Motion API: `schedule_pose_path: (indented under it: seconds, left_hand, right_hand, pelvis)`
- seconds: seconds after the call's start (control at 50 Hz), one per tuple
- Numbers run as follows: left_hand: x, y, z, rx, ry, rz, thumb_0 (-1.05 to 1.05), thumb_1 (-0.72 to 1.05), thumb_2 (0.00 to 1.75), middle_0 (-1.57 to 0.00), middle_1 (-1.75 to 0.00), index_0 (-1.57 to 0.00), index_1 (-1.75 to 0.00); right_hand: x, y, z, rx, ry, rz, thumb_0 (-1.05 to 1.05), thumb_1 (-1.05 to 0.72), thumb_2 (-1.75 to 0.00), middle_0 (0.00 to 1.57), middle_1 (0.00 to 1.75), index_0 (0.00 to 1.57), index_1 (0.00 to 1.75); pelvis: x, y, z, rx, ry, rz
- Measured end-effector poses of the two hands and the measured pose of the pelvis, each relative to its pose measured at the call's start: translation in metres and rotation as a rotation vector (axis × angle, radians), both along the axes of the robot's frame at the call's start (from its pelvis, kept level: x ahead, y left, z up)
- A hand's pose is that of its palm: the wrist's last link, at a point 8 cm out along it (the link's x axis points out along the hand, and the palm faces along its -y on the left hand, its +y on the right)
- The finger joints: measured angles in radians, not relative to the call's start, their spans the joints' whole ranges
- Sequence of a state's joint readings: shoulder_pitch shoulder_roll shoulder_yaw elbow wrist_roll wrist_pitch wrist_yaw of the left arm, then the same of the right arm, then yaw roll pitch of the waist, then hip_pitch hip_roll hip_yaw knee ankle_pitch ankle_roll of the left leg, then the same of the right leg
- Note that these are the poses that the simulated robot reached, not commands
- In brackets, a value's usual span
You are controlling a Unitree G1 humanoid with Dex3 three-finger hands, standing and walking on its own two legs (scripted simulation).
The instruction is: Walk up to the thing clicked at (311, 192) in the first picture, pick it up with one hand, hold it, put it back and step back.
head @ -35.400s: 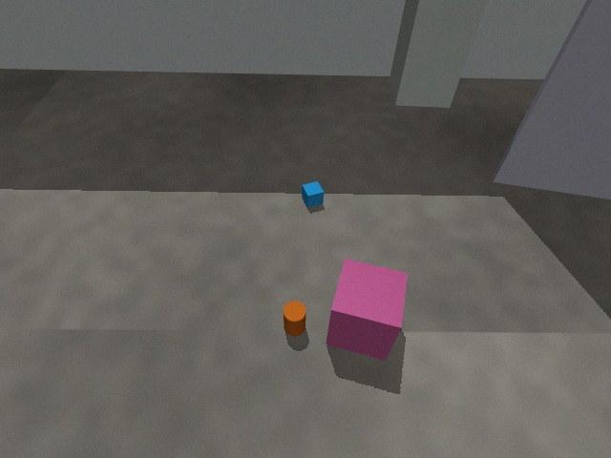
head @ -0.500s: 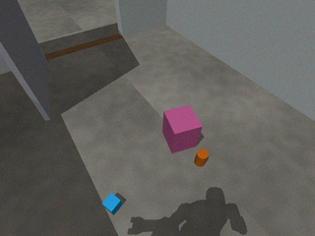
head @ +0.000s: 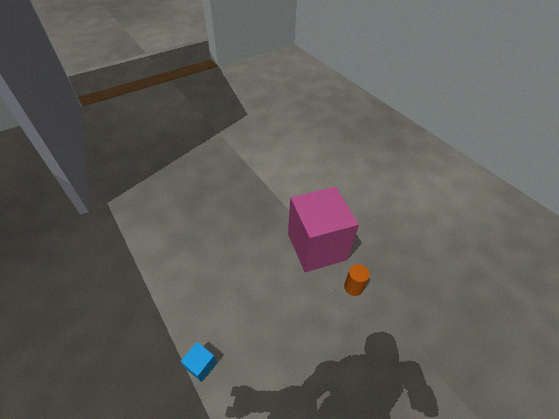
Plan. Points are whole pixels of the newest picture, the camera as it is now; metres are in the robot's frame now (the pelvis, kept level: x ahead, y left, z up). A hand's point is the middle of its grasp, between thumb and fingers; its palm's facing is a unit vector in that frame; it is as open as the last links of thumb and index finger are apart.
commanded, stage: stand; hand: left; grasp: from above
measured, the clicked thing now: (199, 361) +0.41 +0.27 -0.74
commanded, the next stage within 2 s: rise first in 0.58 s
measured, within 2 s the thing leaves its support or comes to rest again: neither
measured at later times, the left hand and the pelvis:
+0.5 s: hand out of the picture +0.07 +0.26 -0.16, palm faces -0.02 -0.94 -0.34, open 7.4 cm; pelvis +0.00 +0.00 +0.00, yaw +0 degrees
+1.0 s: hand (125, 415) +0.16 +0.26 -0.18, palm faces -0.04 -0.92 -0.40, open 10.0 cm; pelvis -0.01 +0.00 -0.03, yaw +0 degrees
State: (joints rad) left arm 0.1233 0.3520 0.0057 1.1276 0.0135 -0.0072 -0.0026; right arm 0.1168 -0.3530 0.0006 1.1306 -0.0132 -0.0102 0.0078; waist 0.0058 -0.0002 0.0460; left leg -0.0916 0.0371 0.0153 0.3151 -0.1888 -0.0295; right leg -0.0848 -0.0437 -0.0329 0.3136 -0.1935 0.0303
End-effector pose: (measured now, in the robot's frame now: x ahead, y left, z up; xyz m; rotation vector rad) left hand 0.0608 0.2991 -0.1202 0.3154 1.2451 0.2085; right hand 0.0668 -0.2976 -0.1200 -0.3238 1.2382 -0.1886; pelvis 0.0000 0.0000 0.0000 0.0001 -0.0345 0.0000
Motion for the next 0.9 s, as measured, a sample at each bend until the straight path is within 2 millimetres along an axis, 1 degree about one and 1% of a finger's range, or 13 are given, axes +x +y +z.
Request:
schedule_pose_path:
  seconds: [0.48, 0.7, 0.74, 0.8, 0.86, 0.9]
  left_hand:
    - [0.002, 0.001, -0.001, -0.004, 0.005, -0.003, 0.0, 0.9, 0.9, -0.2, -0.3, -0.21, -0.3]
    - [0.005, 0.001, -0.001, 0.0, 0.004, -0.007, 0.0, 0.9, 0.9, -0.2, -0.3, -0.21, -0.3]
    - [0.013, -0.001, 0.0, -0.002, -0.044, 0.015, 0.01, 0.89, 0.91, -0.2, -0.32, -0.21, -0.32]
    - [0.038, -0.004, -0.004, -0.011, -0.1, 0.035, 0.01, 0.83, 0.91, -0.21, -0.38, -0.21, -0.39]
    - [0.065, -0.003, -0.01, -0.012, -0.126, 0.004, 0.01, 0.71, 0.91, -0.2, -0.49, -0.2, -0.5]
    - [0.079, -0.001, -0.014, -0.001, -0.131, -0.029, 0.01, 0.6, 0.91, -0.19, -0.58, -0.19, -0.58]
  right_hand:
    - [0.0, 0.001, 0.0, -0.003, 0.008, 0.0, 0.01, -0.9, -0.9, 0.2, 0.3, 0.2, 0.3]
    - [0.004, 0.002, -0.001, 0.002, 0.007, 0.0, 0.01, -0.9, -0.9, 0.2, 0.3, 0.2, 0.3]
    - [0.009, 0.005, 0.0, 0.002, -0.042, -0.007, 0.01, -0.91, -0.9, 0.2, 0.3, 0.2, 0.3]
    - [0.014, 0.015, -0.002, 0.015, -0.098, -0.001, 0.01, -0.91, -0.9, 0.2, 0.3, 0.2, 0.3]
    - [0.015, 0.025, -0.006, 0.031, -0.128, -0.01, 0.01, -0.91, -0.9, 0.2, 0.3, 0.2, 0.3]
    - [0.013, 0.03, -0.009, 0.042, -0.142, -0.02, 0.01, -0.91, -0.9, 0.2, 0.3, 0.2, 0.3]
  pelvis:
    - [0.002, 0.001, 0.0, 0.0, 0.005, 0.0]
    - [0.004, 0.002, 0.0, 0.0, 0.008, 0.001]
    - [0.002, 0.002, -0.002, -0.001, 0.032, 0.006]
    - [-0.005, 0.001, -0.007, -0.003, 0.066, 0.011]
    - [-0.01, 0.0, -0.012, -0.005, 0.11, 0.008]
    - [-0.012, 0.0, -0.017, -0.006, 0.139, 0.002]
